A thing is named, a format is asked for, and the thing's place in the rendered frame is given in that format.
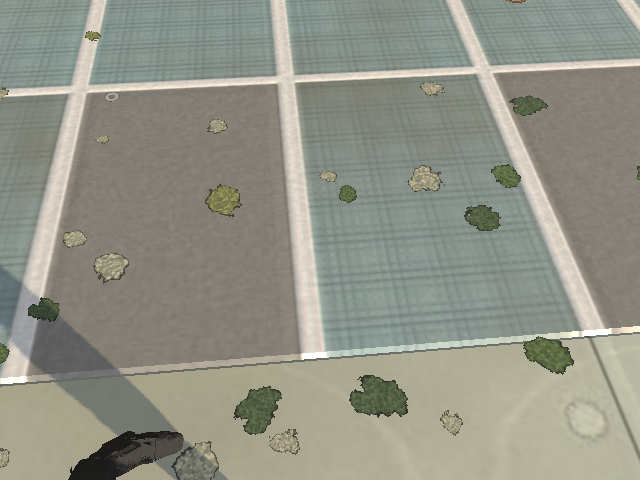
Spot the robot left hand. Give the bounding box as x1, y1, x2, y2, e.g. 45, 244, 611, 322
68, 431, 184, 480

